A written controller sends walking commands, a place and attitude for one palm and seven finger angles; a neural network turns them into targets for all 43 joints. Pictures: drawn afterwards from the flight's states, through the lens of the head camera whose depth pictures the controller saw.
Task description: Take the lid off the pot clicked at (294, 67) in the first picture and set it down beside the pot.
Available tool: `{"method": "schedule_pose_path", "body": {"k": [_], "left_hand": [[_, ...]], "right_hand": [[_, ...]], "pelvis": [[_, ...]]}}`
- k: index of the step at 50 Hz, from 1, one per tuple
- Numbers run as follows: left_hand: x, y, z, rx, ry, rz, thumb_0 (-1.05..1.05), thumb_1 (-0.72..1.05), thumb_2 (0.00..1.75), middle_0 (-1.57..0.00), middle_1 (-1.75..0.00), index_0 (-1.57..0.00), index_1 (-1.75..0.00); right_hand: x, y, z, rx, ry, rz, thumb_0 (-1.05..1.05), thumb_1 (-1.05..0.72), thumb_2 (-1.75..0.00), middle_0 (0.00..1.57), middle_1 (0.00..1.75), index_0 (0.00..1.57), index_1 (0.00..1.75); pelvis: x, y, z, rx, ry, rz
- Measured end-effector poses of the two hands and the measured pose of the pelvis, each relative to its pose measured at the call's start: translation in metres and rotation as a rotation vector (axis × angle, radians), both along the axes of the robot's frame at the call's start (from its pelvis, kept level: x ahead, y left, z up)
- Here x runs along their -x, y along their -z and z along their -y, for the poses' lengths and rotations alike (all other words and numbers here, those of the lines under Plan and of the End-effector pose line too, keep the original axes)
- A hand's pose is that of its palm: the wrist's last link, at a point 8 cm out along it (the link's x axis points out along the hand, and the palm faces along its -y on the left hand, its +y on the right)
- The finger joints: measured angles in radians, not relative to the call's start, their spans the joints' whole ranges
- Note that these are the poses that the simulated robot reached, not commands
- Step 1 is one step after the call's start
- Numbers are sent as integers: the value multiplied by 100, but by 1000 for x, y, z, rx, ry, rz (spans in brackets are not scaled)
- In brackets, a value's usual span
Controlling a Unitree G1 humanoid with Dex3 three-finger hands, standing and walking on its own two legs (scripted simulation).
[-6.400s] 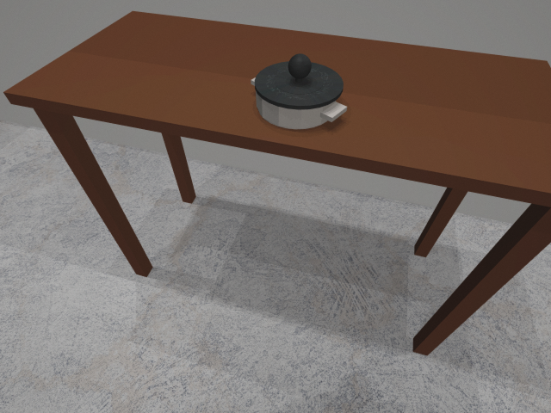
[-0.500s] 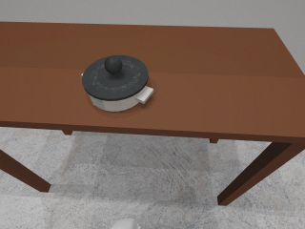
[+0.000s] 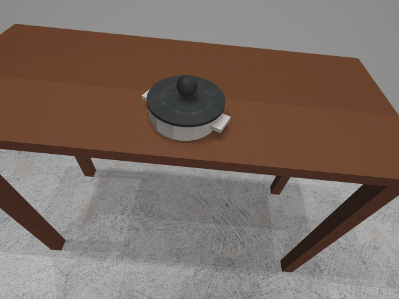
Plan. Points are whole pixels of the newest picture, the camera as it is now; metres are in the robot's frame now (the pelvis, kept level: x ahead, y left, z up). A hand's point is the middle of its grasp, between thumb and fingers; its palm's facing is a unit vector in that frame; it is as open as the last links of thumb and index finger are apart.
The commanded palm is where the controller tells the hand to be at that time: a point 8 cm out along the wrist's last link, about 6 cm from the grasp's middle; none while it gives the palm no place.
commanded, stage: come to a stop and stand still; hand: left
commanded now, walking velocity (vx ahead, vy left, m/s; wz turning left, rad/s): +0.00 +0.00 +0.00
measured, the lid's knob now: (186, 85) +0.51 +0.07 +0.16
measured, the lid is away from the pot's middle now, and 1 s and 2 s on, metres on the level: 0.00 0.00 0.00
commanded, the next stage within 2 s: look again from close up in 0.92 s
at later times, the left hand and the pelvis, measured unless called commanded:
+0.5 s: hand out of the picture -0.03 +0.13 -0.18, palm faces +0.04 -0.99 -0.16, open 7.3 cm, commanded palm none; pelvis -0.02 -0.02 -0.01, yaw +0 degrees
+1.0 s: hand out of the picture -0.04 +0.12 -0.18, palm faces +0.06 -0.99 -0.15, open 7.3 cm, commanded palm none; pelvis -0.01 -0.04 -0.01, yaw +0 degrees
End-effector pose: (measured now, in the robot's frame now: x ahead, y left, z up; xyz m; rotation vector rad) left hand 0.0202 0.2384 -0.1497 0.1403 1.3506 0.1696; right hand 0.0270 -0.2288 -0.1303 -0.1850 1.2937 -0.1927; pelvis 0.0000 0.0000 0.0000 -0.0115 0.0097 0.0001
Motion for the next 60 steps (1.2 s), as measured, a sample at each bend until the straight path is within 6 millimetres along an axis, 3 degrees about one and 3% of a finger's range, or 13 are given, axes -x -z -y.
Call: {"method": "schedule_pose_path", "body": {"k": [7,16,29,36,43,53,60], "left_hand": [[2,1,14,-8,23,11,0,91,89,-19,-30,-20,-30],[26,1,34,6,16,-6,0,93,89,-19,-30,-20,-30],[67,5,61,52,-21,-74,0,92,89,-19,-30,-20,-30],[79,5,69,58,-35,-105,0,91,89,-19,-30,-20,-30],[76,5,72,56,-37,-104,0,91,89,-19,-30,-20,-30],[55,6,72,39,-8,-68,0,91,89,-19,-30,-20,-30],[28,4,54,1,30,-25,0,91,89,-20,-30,-20,-30]], "right_hand": [[37,17,-2,-52,36,-72,1,-93,-89,20,30,21,30],[67,23,-3,-93,58,-119,1,-92,-89,20,30,20,30],[66,21,10,-79,38,-116,0,-91,-89,19,30,20,30],[59,21,18,-67,29,-111,1,-92,-89,19,30,20,30],[53,21,23,-63,24,-113,1,-93,-89,19,30,20,30],[43,22,27,-60,18,-104,1,-93,-89,19,30,20,30],[24,30,24,-73,11,-47,1,-93,-89,19,30,20,30]], "pelvis": [[9,6,6,-35,1,-8],[16,6,16,-16,6,28],[24,6,28,-12,0,24],[23,6,32,-13,-3,21],[20,6,35,-13,-5,18],[13,7,37,0,-1,12],[2,14,29,3,-5,-1]]}}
